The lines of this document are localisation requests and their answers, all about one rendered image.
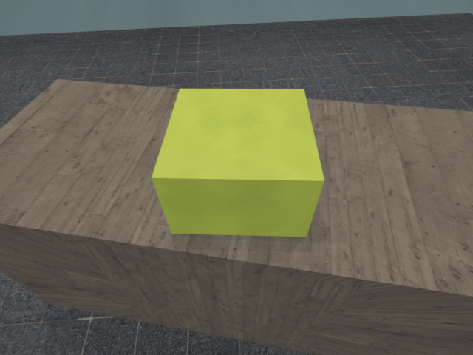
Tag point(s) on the carton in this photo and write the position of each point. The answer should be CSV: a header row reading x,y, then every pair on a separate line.
x,y
239,162

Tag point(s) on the pedestal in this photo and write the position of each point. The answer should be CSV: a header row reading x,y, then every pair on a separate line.
x,y
386,267

